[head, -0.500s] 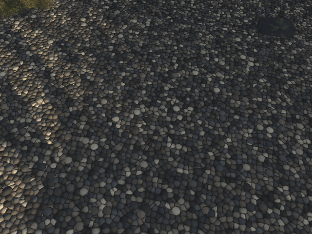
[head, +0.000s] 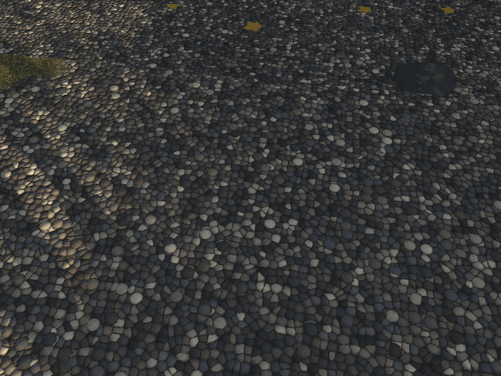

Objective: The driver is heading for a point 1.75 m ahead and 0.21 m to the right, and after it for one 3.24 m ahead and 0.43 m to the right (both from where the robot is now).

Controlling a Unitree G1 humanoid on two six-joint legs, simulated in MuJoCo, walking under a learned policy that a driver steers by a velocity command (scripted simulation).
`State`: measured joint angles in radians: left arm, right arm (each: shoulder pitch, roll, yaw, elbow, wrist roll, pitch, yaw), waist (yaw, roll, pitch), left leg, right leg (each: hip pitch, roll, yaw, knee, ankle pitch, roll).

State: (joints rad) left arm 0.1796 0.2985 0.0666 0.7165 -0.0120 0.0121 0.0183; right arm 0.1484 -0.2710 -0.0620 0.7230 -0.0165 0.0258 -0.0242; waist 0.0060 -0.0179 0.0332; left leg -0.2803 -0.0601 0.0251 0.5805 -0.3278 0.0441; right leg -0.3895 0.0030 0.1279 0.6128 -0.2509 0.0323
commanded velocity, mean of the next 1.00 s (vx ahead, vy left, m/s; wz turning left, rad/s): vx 0.00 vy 0.00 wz -0.21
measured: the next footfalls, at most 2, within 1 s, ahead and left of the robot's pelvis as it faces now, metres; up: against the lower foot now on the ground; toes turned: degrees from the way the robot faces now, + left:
right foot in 0.34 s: +0.04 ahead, -0.17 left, +0.00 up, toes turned -14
left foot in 0.72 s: +0.11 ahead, +0.06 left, +0.00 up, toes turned -19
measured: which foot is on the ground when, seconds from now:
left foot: down 0.00-0.34, up 0.36-0.70, down 0.72-0.96, up 0.98-1.00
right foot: down 0.00-0.00, up 0.02-0.32, down 0.34-1.00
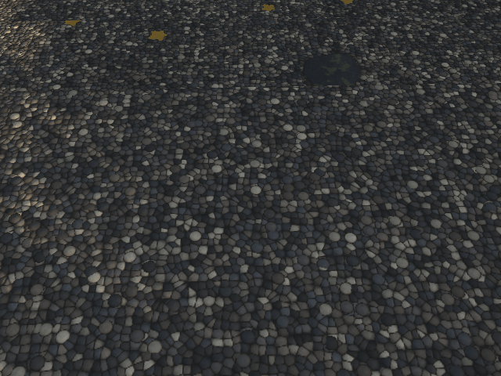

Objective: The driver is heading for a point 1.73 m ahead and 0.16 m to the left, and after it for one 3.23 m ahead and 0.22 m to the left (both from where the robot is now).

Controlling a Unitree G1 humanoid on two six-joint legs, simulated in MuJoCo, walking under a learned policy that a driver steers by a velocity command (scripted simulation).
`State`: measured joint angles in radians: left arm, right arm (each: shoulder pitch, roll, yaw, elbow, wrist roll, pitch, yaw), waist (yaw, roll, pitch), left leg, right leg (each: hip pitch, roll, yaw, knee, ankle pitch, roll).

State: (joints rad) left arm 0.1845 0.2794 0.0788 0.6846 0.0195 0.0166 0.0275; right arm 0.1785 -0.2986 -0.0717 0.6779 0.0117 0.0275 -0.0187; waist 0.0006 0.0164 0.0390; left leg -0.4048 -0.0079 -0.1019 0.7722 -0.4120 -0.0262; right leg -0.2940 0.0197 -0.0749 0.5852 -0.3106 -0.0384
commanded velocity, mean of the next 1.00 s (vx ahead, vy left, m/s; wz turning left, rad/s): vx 0.00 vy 0.00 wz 0.17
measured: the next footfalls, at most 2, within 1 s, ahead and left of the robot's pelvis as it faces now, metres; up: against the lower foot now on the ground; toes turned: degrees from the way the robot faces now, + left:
left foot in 0.22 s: +0.03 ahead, +0.15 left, +0.00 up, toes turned +10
right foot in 0.66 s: +0.09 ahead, -0.07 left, +0.00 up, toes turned +18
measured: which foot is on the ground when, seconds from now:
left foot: up 0.00-0.20, down 0.22-1.00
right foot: down 0.00-0.22, up 0.24-0.64, down 0.66-0.92, up 0.94-1.00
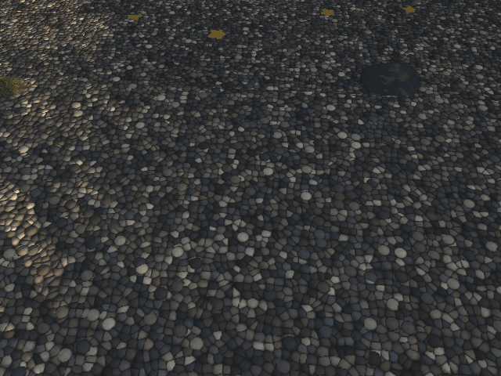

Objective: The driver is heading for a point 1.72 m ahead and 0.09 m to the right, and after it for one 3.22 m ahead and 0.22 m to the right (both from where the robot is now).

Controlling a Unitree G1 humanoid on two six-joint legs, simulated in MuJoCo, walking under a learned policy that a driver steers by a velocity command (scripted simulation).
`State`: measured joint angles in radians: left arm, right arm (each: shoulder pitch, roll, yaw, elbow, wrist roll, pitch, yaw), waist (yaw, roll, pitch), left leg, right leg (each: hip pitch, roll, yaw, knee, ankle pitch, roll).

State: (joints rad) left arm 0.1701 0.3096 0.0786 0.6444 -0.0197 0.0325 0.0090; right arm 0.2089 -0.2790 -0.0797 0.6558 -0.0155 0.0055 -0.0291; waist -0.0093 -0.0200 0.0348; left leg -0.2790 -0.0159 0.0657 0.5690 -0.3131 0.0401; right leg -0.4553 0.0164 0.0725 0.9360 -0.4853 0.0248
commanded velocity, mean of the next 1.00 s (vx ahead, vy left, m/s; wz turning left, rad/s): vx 0.41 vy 0.00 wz -0.09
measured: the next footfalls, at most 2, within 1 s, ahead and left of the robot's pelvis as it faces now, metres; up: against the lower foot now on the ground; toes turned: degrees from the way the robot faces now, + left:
right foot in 0.22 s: +0.06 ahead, -0.16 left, +0.00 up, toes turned -10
left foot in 0.70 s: +0.46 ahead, -0.05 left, +0.00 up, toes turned -11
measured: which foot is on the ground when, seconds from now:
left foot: down 0.00-0.22, up 0.24-0.68, down 0.70-1.00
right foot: up 0.00-0.20, down 0.22-0.72, up 0.74-1.00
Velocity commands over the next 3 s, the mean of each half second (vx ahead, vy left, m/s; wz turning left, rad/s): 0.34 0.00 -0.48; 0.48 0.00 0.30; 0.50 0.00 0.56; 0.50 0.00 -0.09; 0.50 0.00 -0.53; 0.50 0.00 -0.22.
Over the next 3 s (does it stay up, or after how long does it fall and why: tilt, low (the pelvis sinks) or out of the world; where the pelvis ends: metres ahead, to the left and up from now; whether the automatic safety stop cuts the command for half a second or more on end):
stays up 1.52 -0.11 0.00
